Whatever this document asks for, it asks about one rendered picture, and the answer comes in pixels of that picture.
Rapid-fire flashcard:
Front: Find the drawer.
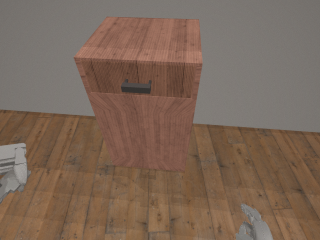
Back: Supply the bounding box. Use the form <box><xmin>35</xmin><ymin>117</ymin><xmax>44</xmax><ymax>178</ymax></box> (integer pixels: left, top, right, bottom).
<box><xmin>81</xmin><ymin>60</ymin><xmax>196</xmax><ymax>98</ymax></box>

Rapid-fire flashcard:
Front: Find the right robot hand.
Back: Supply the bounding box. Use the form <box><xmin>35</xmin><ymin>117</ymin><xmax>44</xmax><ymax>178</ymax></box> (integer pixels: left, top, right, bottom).
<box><xmin>235</xmin><ymin>203</ymin><xmax>274</xmax><ymax>240</ymax></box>

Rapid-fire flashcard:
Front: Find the cabinet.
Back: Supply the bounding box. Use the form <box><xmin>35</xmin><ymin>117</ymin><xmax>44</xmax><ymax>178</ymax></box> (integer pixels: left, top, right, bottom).
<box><xmin>73</xmin><ymin>16</ymin><xmax>203</xmax><ymax>172</ymax></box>

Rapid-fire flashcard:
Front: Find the left robot hand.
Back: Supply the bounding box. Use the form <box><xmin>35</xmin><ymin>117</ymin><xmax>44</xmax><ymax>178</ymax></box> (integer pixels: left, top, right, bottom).
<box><xmin>0</xmin><ymin>143</ymin><xmax>31</xmax><ymax>204</ymax></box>

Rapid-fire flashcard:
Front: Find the handle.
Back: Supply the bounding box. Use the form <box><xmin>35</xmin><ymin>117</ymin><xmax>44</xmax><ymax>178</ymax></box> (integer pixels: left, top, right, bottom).
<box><xmin>121</xmin><ymin>79</ymin><xmax>152</xmax><ymax>94</ymax></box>

